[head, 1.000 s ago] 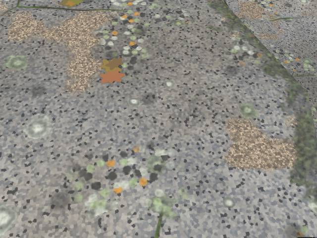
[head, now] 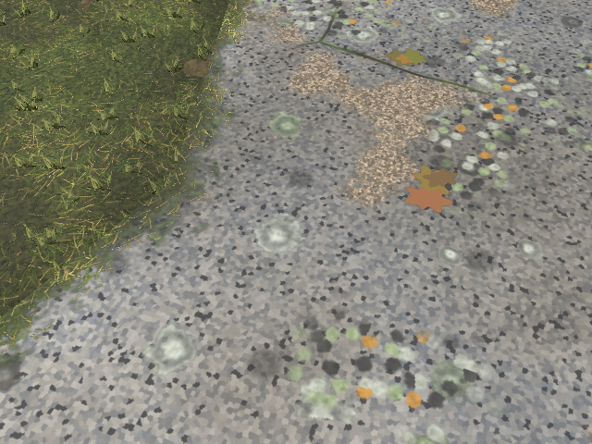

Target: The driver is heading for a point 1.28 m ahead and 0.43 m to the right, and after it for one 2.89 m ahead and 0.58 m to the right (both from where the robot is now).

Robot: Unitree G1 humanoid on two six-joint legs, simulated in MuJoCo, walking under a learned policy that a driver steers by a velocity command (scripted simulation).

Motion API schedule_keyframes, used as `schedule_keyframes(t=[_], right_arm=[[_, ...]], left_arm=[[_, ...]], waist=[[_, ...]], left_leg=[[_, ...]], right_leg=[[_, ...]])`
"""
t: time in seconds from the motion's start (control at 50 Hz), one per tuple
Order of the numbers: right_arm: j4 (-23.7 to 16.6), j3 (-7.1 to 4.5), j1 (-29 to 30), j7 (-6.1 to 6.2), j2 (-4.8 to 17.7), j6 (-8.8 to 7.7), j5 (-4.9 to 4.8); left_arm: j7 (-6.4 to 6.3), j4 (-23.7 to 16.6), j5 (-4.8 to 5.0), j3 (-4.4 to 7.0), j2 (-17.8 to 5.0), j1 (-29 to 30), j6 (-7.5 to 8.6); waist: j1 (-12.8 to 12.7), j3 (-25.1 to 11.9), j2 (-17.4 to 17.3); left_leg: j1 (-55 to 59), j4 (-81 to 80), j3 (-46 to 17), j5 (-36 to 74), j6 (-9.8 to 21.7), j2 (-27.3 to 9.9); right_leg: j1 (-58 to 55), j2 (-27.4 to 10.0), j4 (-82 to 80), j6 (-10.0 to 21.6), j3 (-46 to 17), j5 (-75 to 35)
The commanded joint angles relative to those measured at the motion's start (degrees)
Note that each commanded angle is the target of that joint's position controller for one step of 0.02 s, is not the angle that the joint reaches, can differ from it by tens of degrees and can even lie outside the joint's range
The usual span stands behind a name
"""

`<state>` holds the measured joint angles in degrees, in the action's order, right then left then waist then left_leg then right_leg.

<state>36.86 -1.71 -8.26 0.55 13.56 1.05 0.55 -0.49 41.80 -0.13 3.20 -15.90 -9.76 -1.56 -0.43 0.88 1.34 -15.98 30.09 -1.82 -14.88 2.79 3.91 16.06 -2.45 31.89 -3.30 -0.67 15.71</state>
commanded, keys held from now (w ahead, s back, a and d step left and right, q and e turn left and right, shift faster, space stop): no key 0.86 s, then w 0.14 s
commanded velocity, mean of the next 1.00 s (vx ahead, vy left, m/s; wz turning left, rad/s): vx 0.02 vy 0.00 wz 0.03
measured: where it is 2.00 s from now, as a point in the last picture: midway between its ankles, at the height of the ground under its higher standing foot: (294, 414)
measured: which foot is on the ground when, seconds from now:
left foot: down 0.00-0.92, up 0.94-1.00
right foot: down 0.00-1.00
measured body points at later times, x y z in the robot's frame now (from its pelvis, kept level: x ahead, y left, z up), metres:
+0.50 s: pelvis +0.01 -0.02 +0.00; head +0.02 -0.02 +0.45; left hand +0.14 +0.23 -0.11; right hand +0.12 -0.28 -0.12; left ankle +0.01 +0.10 -0.73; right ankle +0.00 -0.14 -0.73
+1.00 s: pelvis +0.02 -0.03 +0.00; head +0.02 -0.03 +0.45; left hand +0.08 +0.23 -0.13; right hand +0.08 -0.30 -0.14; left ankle +0.00 +0.09 -0.72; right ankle +0.00 -0.14 -0.73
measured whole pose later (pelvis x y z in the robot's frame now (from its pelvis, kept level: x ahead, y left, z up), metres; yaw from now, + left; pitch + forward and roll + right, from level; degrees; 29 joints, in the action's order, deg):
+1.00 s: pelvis +0.02 -0.03 +0.00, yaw +1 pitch -1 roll +0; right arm 56.8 -3.2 -14.5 1.8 13.1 -0.7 -0.9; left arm -2.3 51.5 0.5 2.2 -13.6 -16.8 0.4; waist -0.1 0.0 0.2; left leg -15.7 40.7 -1.5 -24.9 1.4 0.5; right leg 10.1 0.8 29.7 2.7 1.2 19.0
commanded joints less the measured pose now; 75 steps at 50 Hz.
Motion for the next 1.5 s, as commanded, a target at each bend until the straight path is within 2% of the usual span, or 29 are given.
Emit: schedule_keyframes(t=[0.02, 0.04, 0.06, 0.08, 0.1, 0.2, 0.34, 0.58, 0.86, 0.88, 0.9, 0.92, 0.96, 0.98, 1.0, 1.02, 1.06, 1.1, 1.14, 1.18, 1.2, 1.22, 1.24, 1.26, 1.28, 1.32, 1.34, 1.42, 1.5], right_arm=[[-1.32, -1.33, -1.93, -0.15, 5.82, -1.45, 0.78], [-1.03, -1.59, -4.89, -0.32, 5.49, -1.81, 0.73], [-0.21, -1.63, -2.11, -0.27, 6.99, -1.78, 1.25], [-0.30, -2.04, -0.20, -0.22, 7.53, -1.61, 0.91], [-0.27, -2.03, 0.21, -0.02, 7.14, -1.44, 0.78], [1.19, -1.90, -1.20, 0.02, 5.28, -1.40, 0.46], [3.85, -2.12, -3.14, 0.31, 4.98, -1.83, 0.24], [8.48, -2.28, -4.56, 1.20, 5.04, -1.85, -0.08], [16.32, -2.32, -4.92, 1.60, 4.84, -1.45, -0.25], [17.29, -2.20, -5.76, 1.69, 4.40, -1.31, -0.31], [17.89, -2.30, -5.96, 1.84, 4.52, -1.17, -0.64], [17.85, -2.41, -5.37, 1.95, 4.66, -1.24, -0.94], [15.69, -2.21, -1.55, 1.65, 3.91, -2.56, -1.43], [14.71, -2.25, 0.43, 1.20, 4.24, -3.43, -1.82], [14.16, -2.60, 1.48, 0.88, 5.16, -4.18, -2.48], [14.31, -2.82, 0.89, 0.52, 5.57, -4.72, -2.67], [15.02, -2.69, 0.09, -0.25, 5.36, -5.68, -2.50], [16.03, -2.22, -0.14, -0.69, 3.73, -6.16, -2.05], [17.96, -2.30, -4.19, -1.09, 3.62, -6.25, -2.05], [21.29, -3.20, -12.28, -0.97, 5.09, -5.72, -2.33], [22.42, -4.02, -17.13, -0.58, 7.50, -5.71, -2.21], [22.44, -4.91, -22.10, -0.03, 13.58, -5.70, -1.41], [22.57, -4.67, -22.24, -1.04, 14.96, -6.71, -0.22], [20.85, -3.76, -16.52, -1.42, 12.50, -7.59, -0.58], [19.79, -2.80, -12.78, -1.66, 9.35, -8.02, -0.76], [18.67, -1.95, -9.09, -1.91, 7.73, -8.08, -0.59], [19.02, -1.51, -9.93, -1.77, 6.51, -7.87, -0.46], [20.14, -1.28, -13.81, -0.58, 7.54, -7.33, -0.46], [20.46, -1.32, -16.13, 0.12, 8.83, -6.72, -0.73]], left_arm=[[-0.19, -3.92, -1.55, 1.08, -7.21, -1.41, 1.47], [-0.04, -2.72, -0.95, 1.77, -9.68, 0.44, 1.56], [0.38, -4.01, -0.66, 0.94, -5.82, 2.29, 1.83], [0.45, -3.93, -1.06, 0.54, -4.76, 2.46, 2.06], [0.33, -3.90, -1.26, 0.61, -5.47, 2.60, 2.30], [-0.50, -3.43, -0.85, -0.03, -4.30, 0.11, 2.65], [-0.78, -3.24, -0.67, -0.36, -3.97, -0.38, 2.36], [-0.92, -0.45, -0.47, -0.54, -3.19, -2.11, 2.22], [-1.38, 5.37, -0.19, -0.24, -3.47, -4.15, 2.08], [-1.49, 6.26, -0.18, -0.24, -3.28, -5.16, 1.97], [-1.70, 6.79, 0.18, 0.14, -4.17, -5.72, 1.72], [-1.92, 7.08, 0.59, 0.65, -5.59, -6.62, 1.53], [-2.20, 8.03, 1.04, 1.50, -8.60, -10.22, 1.97], [-2.34, 8.36, 0.93, 1.90, -9.54, -10.98, 2.61], [-2.25, 8.38, 0.41, 1.95, -9.52, -11.13, 3.53], [-2.03, 8.10, 0.52, 1.90, -8.94, -10.25, 4.28], [-1.64, 6.99, 1.58, 1.95, -8.30, -7.46, 4.82], [-1.30, 6.92, 1.80, 2.40, -9.28, -6.61, 4.63], [-1.04, 7.27, 2.24, 2.66, -9.67, -6.48, 4.00], [-0.63, 7.40, 1.92, 1.90, -7.17, -7.14, 3.72], [-0.29, 6.90, 1.20, 0.85, -3.89, -6.20, 4.05], [-0.08, 4.47, -0.14, -0.55, 1.02, -5.33, 4.67], [-0.40, 3.06, 2.33, 0.11, -0.98, -4.89, 5.59], [-0.38, 2.39, 3.79, 0.75, -4.61, -3.38, 6.37], [-0.12, 2.73, 3.44, 1.07, -6.13, -2.87, 6.96], [-0.05, 3.62, 1.54, 1.56, -5.96, -3.29, 7.33], [0.31, 3.80, 1.29, 1.58, -5.38, -2.91, 7.13], [0.62, 2.15, 0.90, 0.80, -2.56, 3.08, 6.41], [1.51, -0.52, 1.35, -0.34, -0.76, 11.48, 6.68]], waist=[[0.57, -6.02, -1.49], [4.44, -5.57, 6.99], [1.83, -4.35, 5.42], [1.03, -3.07, 4.65], [1.00, -2.75, 3.81], [0.10, -1.78, 0.54], [0.23, -1.91, -1.60], [0.54, -1.13, -1.23], [0.61, 0.14, -1.40], [0.60, -1.09, -0.92], [0.36, -0.29, 0.21], [-0.31, 1.59, 2.35], [-1.84, 6.22, 8.85], [-2.45, 8.87, 9.56], [-2.46, 9.90, 9.03], [-1.59, 9.16, 7.06], [-0.46, 6.36, 4.23], [0.01, 3.43, 4.59], [2.13, 1.65, 4.91], [5.14, -0.34, 2.82], [7.55, -1.16, -1.72], [7.93, -3.78, -17.42], [7.09, -2.74, -18.58], [5.24, 3.26, -12.37], [4.05, 5.23, -9.65], [1.94, 4.75, -7.49], [1.87, 4.15, -7.80], [3.06, 4.32, -5.19], [5.24, 5.01, -5.41]], left_leg=[[-2.27, -5.79, -10.69, 3.60, 3.04, -9.47], [-0.06, -6.75, -5.48, -0.69, 0.59, -5.26], [2.71, -5.59, -4.98, -0.44, -0.89, -4.83], [2.51, -4.90, -4.76, 0.13, -0.89, -4.62], [2.62, -4.65, -5.03, 1.21, -0.43, -5.07], [0.88, -5.09, -5.66, 4.46, 0.16, -5.35], [2.22, -4.59, -5.29, 7.87, -0.83, -5.38], [4.47, -4.50, -4.78, 10.92, -1.65, -5.58], [6.11, -6.19, -3.78, 11.29, -2.51, -5.47], [6.42, -5.94, -2.74, 6.37, -2.43, -4.60], [4.54, -3.97, -0.91, -2.08, -2.02, -2.89], [0.25, -0.45, 0.93, -10.60, -1.64, -1.31], [-10.38, 10.72, 3.59, -12.87, -1.21, -1.49], [-14.00, 16.88, 1.21, -12.52, -0.55, -4.14], [-19.31, 22.76, -0.77, -15.20, -0.09, -6.33], [-22.80, 25.26, -1.84, -15.67, 0.33, -8.01], [-20.51, 18.56, -0.77, -12.48, 0.52, -9.30], [-10.24, 10.06, 2.50, -7.67, -0.63, -7.57], [1.52, 2.30, 6.03, 1.05, -2.05, -4.73], [13.61, -0.70, 7.90, 2.30, -2.61, -1.79], [19.72, -4.76, 0.25, -1.77, -0.69, -6.67], [24.54, -13.78, -22.79, -12.85, 5.49, -21.03], [22.01, -21.65, -41.68, -27.68, 13.16, -26.55], [18.85, -22.28, -38.88, -31.88, 12.84, -26.47], [16.57, -21.83, -31.50, -25.94, 10.59, -23.67], [13.32, -22.15, -20.74, -11.59, 7.66, -19.26], [12.67, -22.67, -16.81, -6.13, 6.94, -17.64], [13.76, -23.75, -8.32, 11.12, 7.87, -15.70], [12.58, -24.58, -3.52, 15.17, 7.44, -14.74]], right_leg=[[-12.66, -5.72, -8.88, 3.19, -5.70, -21.57], [-7.29, -6.13, -6.32, 6.10, -5.95, -13.76], [-3.78, -4.70, -7.81, 6.47, -5.51, -7.10], [-2.68, -3.94, -8.07, 5.40, -4.81, -4.38], [-2.25, -3.14, -7.71, 4.43, -4.10, -4.01], [-3.66, -2.18, -5.84, 3.70, -2.82, -5.79], [-4.17, -1.61, -5.40, 4.14, -2.61, -7.22], [-4.28, -0.76, -6.38, 4.36, -2.16, -8.69], [-5.12, -0.40, -8.75, 5.09, -2.18, -10.00], [-5.71, 0.06, -9.40, 5.38, -1.90, -4.52], [-5.38, 0.23, -10.22, 6.44, -2.57, 5.56], [-4.70, -1.42, -12.30, 8.43, -5.85, 17.68], [-4.81, -12.51, -21.58, 14.93, -21.77, 33.63], [-3.43, -17.00, -24.87, 18.00, -28.43, 32.96], [-5.36, -19.19, -26.13, 19.29, -31.22, 29.70], [-8.48, -19.31, -25.87, 19.06, -30.60, 25.85], [-10.80, -15.60, -25.25, 15.76, -22.32, 16.35], [-7.35, -10.75, -23.45, 13.41, -13.13, 7.63], [-1.43, -8.24, -20.17, 12.85, -8.26, 7.00], [5.31, -5.74, -12.70, 11.21, -5.86, 8.91], [10.37, -2.50, -0.49, 8.49, -1.79, 6.46], [20.44, 2.48, 22.34, 4.12, 4.13, 12.50], [28.48, 4.70, 34.31, 4.78, -2.56, 17.11], [34.09, 0.39, 39.10, 6.27, -4.55, 12.58], [34.19, -1.84, 38.80, 7.19, -4.08, 6.46], [29.65, -4.73, 32.80, 6.95, -3.64, -1.18], [27.51, -5.14, 30.66, 6.41, -2.85, -3.91], [27.99, -4.44, 19.27, 3.62, -0.13, -11.27], [23.15, -2.19, 5.69, 2.77, 2.38, -18.58]])
Keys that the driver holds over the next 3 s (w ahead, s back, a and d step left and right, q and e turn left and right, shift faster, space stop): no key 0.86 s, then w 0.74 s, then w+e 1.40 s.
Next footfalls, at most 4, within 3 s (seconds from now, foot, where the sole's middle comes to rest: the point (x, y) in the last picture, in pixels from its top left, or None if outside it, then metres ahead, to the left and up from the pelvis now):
1.20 left None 0.14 0.13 -0.77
1.70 right None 0.50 -0.10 -0.77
2.20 left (276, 324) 0.79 0.08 -0.77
2.72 right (410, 280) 0.94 -0.28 -0.77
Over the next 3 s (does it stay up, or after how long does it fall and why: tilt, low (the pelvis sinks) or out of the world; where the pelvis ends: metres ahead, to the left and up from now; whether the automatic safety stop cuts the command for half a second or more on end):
stays up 0.96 -0.21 0.01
